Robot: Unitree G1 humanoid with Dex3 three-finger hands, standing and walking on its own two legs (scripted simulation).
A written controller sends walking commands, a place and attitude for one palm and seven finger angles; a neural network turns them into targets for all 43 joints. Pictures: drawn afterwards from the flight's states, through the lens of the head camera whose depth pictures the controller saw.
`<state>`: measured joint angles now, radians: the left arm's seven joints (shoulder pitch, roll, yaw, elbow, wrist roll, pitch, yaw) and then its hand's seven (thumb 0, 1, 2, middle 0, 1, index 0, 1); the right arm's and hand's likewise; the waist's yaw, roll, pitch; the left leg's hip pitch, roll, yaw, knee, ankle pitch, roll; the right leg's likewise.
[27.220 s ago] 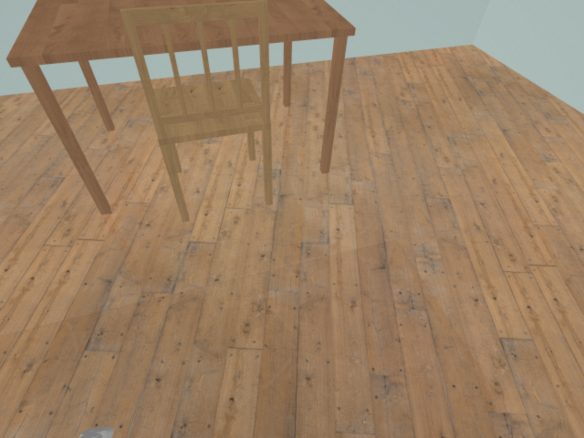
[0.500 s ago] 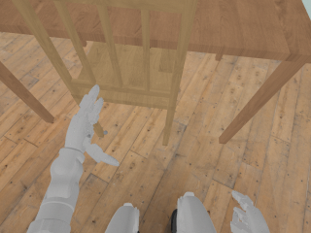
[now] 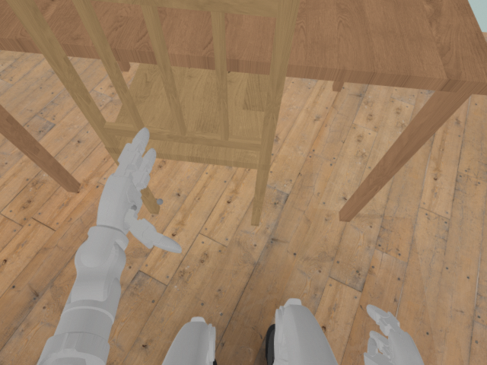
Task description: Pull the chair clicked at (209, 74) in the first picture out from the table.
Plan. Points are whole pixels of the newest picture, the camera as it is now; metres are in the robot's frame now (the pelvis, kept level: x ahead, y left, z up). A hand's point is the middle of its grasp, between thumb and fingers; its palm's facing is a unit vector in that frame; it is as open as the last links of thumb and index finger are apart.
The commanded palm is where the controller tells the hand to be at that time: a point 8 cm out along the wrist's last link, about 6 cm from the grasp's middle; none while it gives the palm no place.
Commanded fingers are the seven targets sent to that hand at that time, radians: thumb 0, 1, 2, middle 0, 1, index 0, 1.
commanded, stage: aim the fingers beside a spindle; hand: left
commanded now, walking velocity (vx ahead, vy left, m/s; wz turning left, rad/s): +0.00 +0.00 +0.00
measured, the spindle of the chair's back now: (169, 83) +0.60 +0.14 +0.04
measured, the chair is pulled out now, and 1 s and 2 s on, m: -0.09 -0.09 -0.09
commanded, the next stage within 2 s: push the fingers through the gap in 0.20 s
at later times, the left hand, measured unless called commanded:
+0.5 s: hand (160, 200) +0.37 +0.13 +0.03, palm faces -0.17 -0.99 -0.04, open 17.0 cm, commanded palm +0.36 +0.19 +0.03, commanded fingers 0.00 -0.50 0.30 -0.06 -0.08 -0.06 -0.08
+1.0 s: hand (170, 170) +0.42 +0.12 +0.03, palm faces -0.14 -0.99 -0.06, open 17.0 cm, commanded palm +0.40 +0.18 +0.02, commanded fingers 0.00 -0.50 0.30 -0.06 -0.08 -0.06 -0.08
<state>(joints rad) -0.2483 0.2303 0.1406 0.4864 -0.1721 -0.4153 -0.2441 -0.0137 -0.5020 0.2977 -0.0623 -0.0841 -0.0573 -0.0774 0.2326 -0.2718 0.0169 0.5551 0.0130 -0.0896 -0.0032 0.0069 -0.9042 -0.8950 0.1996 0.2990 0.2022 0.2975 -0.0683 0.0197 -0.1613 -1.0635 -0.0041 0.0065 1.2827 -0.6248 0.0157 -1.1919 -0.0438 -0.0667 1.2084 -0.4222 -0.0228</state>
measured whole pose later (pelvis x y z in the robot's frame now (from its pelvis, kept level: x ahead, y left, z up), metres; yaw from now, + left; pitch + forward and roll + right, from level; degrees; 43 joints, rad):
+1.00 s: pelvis +0.00 +0.00 +0.00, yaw +0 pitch +24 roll +0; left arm -0.49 0.25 0.19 0.72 -0.13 -0.45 -0.20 -0.01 -0.50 0.30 -0.06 -0.08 -0.06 -0.08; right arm 0.28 -0.27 0.02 0.59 0.00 -0.08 0.01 0.01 -0.90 -0.89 0.20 0.30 0.20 0.30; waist -0.10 0.03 -0.16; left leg -1.09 0.00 0.02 1.28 -0.61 0.02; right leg -1.23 -0.04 -0.05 1.20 -0.41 -0.02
